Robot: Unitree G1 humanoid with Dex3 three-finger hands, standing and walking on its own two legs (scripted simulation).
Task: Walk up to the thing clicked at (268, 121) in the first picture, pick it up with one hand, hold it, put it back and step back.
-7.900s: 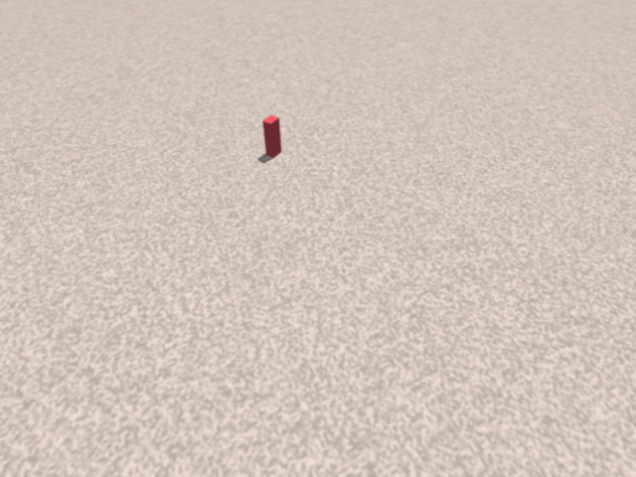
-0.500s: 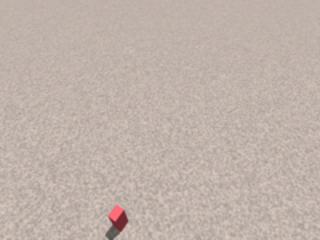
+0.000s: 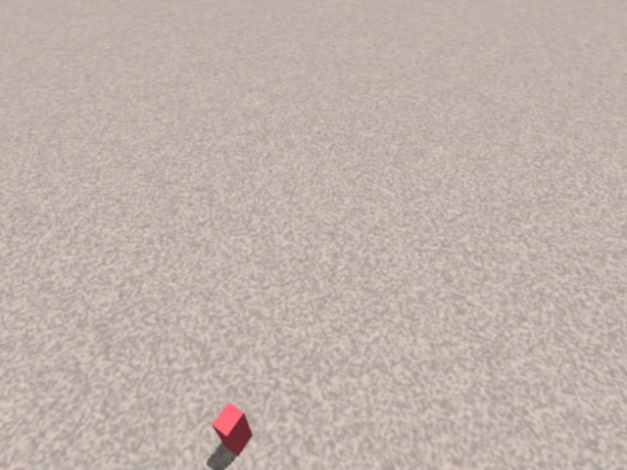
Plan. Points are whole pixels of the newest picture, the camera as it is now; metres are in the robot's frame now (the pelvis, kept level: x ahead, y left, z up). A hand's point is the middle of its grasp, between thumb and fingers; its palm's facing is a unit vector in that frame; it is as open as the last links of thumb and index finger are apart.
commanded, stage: stand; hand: left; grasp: from the side
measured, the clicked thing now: (233, 430) +0.38 +0.22 -0.68
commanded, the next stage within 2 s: go down in 0.18 s
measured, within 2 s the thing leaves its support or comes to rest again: neither
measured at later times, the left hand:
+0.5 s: hand out of the picture +0.14 +0.26 -0.16, palm faces +0.04 -0.94 -0.33, open 10.6 cm
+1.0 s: hand out of the picture +0.12 +0.28 -0.19, palm faces +0.07 -0.94 -0.33, open 17.4 cm
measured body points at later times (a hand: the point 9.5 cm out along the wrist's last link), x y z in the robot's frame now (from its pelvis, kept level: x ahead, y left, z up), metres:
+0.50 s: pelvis -0.02 +0.00 -0.01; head +0.04 +0.01 +0.43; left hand +0.14 +0.30 -0.14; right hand +0.08 -0.27 -0.14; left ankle -0.02 +0.13 -0.75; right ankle +0.00 -0.12 -0.75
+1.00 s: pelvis -0.02 +0.01 -0.07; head +0.05 +0.03 +0.38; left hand +0.12 +0.33 -0.16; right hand +0.14 -0.25 -0.15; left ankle -0.02 +0.13 -0.75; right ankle +0.00 -0.12 -0.75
